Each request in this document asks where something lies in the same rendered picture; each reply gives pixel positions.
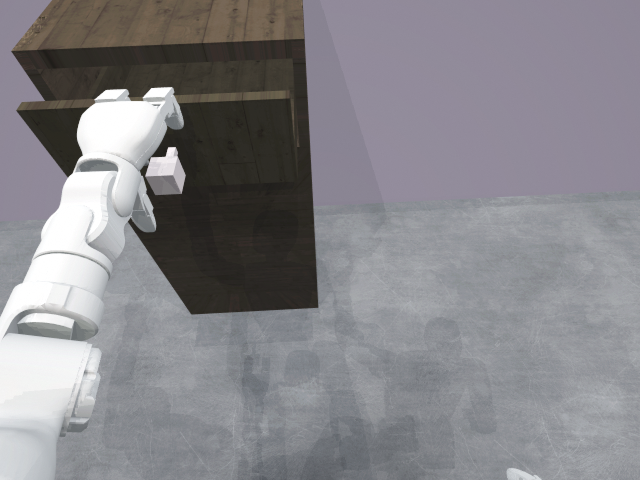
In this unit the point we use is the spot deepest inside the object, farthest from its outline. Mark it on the robot left upper arm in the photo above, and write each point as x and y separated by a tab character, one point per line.
48	387

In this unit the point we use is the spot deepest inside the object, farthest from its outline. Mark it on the robot left forearm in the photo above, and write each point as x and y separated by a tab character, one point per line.
61	295

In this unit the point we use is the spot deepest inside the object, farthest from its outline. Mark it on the handle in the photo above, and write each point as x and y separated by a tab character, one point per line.
165	174

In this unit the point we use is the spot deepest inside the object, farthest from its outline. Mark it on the cabinet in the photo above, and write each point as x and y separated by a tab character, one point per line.
223	248

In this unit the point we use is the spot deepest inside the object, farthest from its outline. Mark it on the drawer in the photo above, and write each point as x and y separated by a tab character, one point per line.
240	124

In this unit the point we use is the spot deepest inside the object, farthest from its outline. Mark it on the left robot hand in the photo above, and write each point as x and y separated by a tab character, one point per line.
131	130

